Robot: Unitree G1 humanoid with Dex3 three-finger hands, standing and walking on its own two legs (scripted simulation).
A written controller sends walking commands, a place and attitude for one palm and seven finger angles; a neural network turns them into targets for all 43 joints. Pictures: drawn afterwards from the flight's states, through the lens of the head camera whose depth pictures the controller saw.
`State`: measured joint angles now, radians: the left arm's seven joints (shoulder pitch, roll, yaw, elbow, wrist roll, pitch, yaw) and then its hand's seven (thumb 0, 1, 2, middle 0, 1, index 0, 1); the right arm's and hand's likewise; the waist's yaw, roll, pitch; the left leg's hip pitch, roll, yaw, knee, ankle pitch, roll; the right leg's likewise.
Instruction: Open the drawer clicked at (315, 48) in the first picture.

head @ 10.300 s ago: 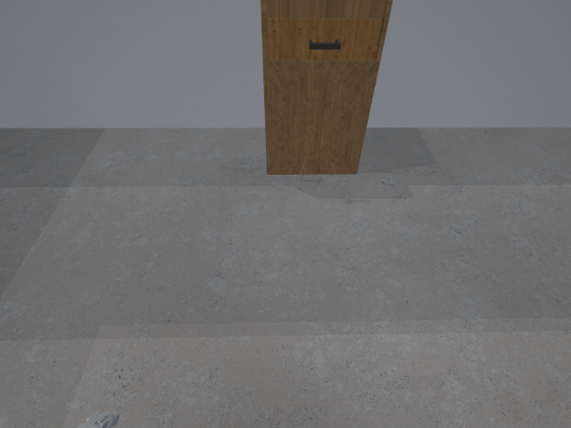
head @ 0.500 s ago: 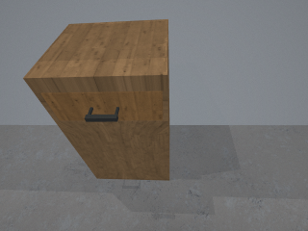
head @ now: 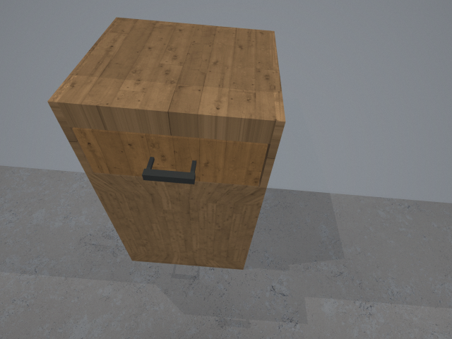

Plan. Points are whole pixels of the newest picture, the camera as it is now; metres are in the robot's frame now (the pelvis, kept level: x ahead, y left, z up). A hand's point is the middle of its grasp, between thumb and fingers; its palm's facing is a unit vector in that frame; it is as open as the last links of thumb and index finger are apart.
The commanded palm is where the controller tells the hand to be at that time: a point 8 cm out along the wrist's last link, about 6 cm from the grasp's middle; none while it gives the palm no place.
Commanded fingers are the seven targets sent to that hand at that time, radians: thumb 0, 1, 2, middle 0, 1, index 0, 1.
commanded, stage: come to a stop and stand still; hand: left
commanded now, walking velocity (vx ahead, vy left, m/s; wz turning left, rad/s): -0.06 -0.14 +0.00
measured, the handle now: (170, 169) +0.49 +0.18 -0.05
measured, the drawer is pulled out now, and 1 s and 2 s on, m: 0.00 0.00 0.00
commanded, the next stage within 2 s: look again from close up in 0.76 s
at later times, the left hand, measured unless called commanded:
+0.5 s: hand out of the picture -0.02 +0.10 -0.17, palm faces +0.06 -0.98 -0.18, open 7.3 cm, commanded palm none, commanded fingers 0.00 0.90 0.90 -0.20 -0.30 -0.20 -0.30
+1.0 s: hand out of the picture -0.07 +0.07 -0.17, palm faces +0.06 -0.98 -0.17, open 7.4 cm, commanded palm none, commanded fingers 0.00 0.90 0.90 -0.20 -0.30 -0.20 -0.30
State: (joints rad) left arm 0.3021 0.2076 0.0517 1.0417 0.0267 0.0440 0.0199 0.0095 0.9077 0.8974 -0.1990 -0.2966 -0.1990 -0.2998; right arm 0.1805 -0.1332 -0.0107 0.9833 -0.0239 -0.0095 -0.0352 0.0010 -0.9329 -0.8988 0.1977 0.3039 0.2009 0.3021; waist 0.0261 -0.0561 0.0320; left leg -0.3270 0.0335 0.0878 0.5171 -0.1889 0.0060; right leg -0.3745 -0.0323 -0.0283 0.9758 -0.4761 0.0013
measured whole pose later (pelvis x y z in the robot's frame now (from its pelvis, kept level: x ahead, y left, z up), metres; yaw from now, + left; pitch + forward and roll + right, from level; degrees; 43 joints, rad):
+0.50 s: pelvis -0.03 -0.07 +0.00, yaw +1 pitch +0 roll -1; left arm 0.31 0.14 0.02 1.06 0.01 0.00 0.02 0.01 0.93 0.90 -0.20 -0.30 -0.20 -0.30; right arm 0.34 -0.13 -0.02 1.12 -0.02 0.02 -0.03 0.01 -0.91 -0.90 0.19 0.30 0.20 0.30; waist -0.01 0.02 0.00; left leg -0.23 0.04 0.03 0.53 -0.30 0.00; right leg -0.21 0.09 -0.13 0.47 -0.28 -0.12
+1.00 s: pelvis -0.04 -0.08 +0.01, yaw +0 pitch -1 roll -1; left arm 0.35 0.08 0.02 1.11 0.00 -0.01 0.06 0.01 0.90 0.90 -0.20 -0.30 -0.20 -0.30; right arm 0.36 -0.13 -0.02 1.05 0.00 -0.02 -0.05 0.02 -0.92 -0.90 0.20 0.30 0.20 0.30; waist -0.03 0.02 0.05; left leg -0.22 0.03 0.08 0.54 -0.31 0.02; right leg -0.15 0.12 -0.13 0.34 -0.18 -0.04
